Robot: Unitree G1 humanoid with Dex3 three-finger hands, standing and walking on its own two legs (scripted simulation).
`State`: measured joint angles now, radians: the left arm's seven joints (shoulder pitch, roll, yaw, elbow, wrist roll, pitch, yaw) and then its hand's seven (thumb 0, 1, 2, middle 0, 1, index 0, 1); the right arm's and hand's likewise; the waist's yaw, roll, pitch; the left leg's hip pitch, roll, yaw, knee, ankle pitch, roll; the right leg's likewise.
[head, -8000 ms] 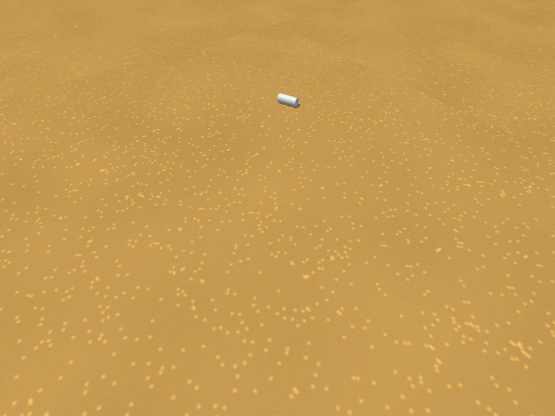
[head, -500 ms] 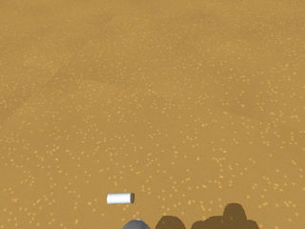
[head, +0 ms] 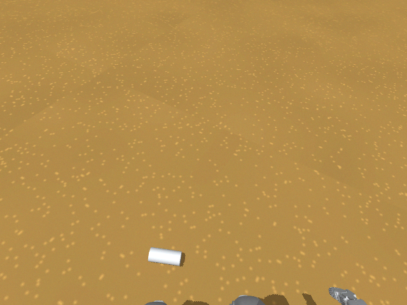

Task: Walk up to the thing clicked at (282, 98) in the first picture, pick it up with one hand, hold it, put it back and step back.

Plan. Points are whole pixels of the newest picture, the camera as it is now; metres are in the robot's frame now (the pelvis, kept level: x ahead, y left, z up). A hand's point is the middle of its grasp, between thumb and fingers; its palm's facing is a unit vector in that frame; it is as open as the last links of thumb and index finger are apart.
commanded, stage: walk up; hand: left
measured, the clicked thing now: (165, 256) +0.43 +0.15 -0.71
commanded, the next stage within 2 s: none
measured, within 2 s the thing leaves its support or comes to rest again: neither
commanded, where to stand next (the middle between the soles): +0.04 -0.06 m, yaw -8 degrees
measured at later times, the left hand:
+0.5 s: hand out of the picture +0.07 +0.21 -0.13, palm faces -0.14 -0.89 -0.44, open 7.3 cm
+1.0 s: hand out of the picture +0.12 +0.26 -0.15, palm faces -0.16 -0.91 -0.39, open 7.3 cm
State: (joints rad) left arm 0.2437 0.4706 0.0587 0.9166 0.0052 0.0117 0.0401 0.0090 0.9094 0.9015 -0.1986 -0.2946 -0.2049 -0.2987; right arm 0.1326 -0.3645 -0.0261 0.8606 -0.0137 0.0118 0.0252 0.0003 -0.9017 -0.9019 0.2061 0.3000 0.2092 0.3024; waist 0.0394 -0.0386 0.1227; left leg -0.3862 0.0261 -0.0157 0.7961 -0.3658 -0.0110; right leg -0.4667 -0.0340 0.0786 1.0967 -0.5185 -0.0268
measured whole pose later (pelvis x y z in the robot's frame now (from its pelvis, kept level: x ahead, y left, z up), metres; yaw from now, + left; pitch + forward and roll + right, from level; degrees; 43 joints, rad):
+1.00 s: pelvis -0.01 -0.01 +0.00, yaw -9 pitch -2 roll +0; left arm 0.17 0.45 0.07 0.91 0.03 0.03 -0.01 0.01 0.91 0.90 -0.20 -0.29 -0.21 -0.30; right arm 0.21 -0.38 -0.02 0.91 -0.02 -0.05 -0.02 0.00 -0.90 -0.90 0.21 0.30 0.21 0.30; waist 0.01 -0.06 0.11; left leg -0.40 0.07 0.00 0.77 -0.34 -0.04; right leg -0.41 -0.03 0.01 0.95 -0.54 -0.03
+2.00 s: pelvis -0.07 +0.01 +0.01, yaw -6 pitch -3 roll -1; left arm 0.29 0.41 0.06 0.94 0.02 0.06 -0.04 0.01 0.91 0.90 -0.20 -0.29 -0.21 -0.30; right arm 0.20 -0.37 -0.03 0.89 -0.03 -0.05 -0.02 0.00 -0.90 -0.90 0.21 0.30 0.21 0.30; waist 0.01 -0.11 0.10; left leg -0.39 0.05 0.09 0.64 -0.22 0.04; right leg -0.42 0.01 0.14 1.08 -0.44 0.00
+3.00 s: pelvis -0.07 -0.04 +0.00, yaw -8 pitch -3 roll +1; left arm 0.13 0.36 0.04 0.93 0.03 0.01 0.02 0.00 0.91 0.90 -0.20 -0.30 -0.21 -0.30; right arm -0.02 -0.40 -0.04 0.87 0.00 0.06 -0.02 0.00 -0.90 -0.90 0.20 0.30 0.21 0.30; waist 0.03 0.04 0.18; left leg -0.56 -0.02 -0.05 0.94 -0.44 0.01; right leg -0.34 -0.01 0.00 0.81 -0.42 -0.02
